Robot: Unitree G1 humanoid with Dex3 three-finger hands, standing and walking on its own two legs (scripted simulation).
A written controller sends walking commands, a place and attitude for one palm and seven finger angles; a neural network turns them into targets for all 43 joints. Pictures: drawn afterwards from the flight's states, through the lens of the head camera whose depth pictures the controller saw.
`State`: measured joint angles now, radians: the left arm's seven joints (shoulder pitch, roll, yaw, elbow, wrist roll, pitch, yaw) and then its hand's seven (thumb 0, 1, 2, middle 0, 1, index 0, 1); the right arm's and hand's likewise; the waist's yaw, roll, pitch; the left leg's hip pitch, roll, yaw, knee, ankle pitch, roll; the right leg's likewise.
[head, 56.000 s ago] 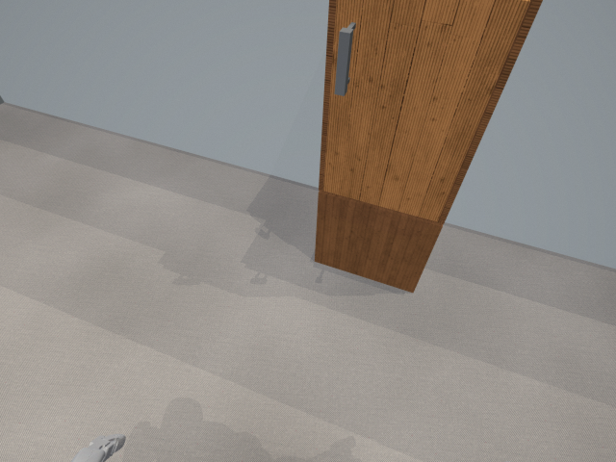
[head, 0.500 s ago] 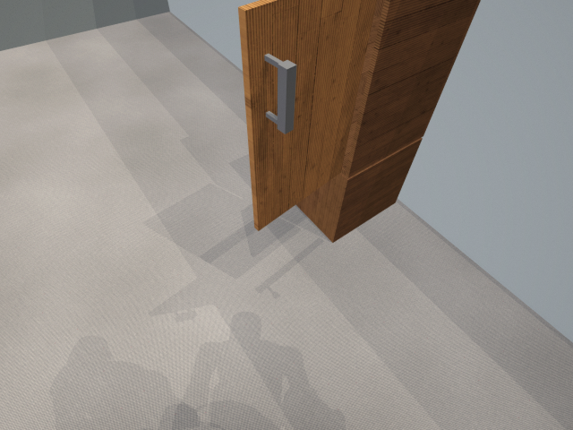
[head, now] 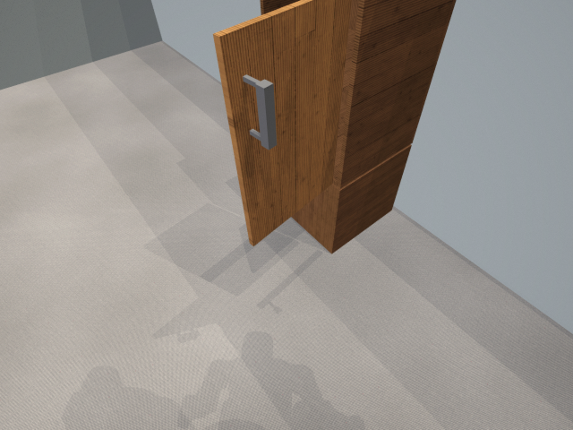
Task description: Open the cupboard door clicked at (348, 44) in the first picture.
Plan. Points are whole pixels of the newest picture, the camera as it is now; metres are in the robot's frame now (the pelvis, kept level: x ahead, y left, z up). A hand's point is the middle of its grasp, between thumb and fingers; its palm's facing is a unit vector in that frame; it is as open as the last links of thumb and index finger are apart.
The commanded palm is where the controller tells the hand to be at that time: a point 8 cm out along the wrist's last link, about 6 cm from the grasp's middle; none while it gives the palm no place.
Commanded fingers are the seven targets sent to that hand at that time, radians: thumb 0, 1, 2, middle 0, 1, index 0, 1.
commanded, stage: let the arm hang, fingers relaxed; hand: left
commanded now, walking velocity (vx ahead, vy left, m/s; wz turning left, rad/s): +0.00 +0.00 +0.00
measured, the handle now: (259, 112) +0.67 +0.09 +0.09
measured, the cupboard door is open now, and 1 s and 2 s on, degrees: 97 97 97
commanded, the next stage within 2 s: look to check the result in 0.14 s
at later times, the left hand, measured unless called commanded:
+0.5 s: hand out of the picture +0.11 +0.22 -0.15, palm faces -0.01 -0.94 -0.35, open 7.4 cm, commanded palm none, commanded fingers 0.00 0.90 0.90 -0.20 -0.30 -0.20 -0.30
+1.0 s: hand out of the picture +0.13 +0.21 -0.15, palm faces -0.02 -0.94 -0.33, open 7.4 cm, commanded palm none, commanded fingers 0.00 0.90 0.90 -0.20 -0.30 -0.20 -0.30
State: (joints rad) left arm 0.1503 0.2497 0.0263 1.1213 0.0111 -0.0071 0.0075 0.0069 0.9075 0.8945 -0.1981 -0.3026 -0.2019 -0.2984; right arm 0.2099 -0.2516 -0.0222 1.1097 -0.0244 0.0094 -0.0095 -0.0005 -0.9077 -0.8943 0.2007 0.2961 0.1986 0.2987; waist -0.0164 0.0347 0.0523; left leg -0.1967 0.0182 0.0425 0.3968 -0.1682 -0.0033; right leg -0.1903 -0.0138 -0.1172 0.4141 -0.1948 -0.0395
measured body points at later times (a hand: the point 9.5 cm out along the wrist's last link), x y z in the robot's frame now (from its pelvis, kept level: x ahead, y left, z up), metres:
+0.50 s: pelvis +0.03 -0.02 +0.00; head +0.06 -0.04 +0.45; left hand +0.11 +0.27 -0.12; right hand +0.09 -0.30 -0.15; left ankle +0.03 +0.12 -0.74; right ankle +0.02 -0.09 -0.74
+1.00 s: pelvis +0.05 -0.03 +0.00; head +0.07 -0.04 +0.45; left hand +0.13 +0.26 -0.13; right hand +0.10 -0.31 -0.15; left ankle +0.03 +0.12 -0.74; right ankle +0.02 -0.09 -0.74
